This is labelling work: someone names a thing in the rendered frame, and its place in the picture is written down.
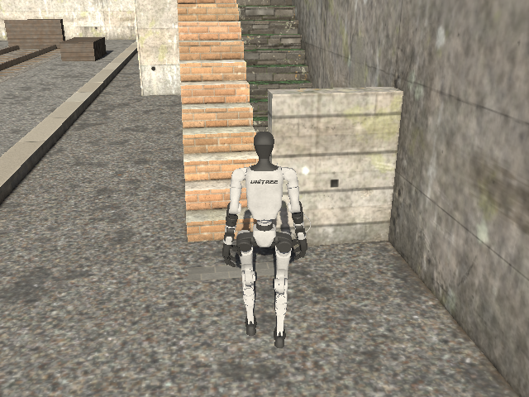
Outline stairs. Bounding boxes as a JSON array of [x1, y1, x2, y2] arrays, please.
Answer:
[[177, 0, 259, 242]]

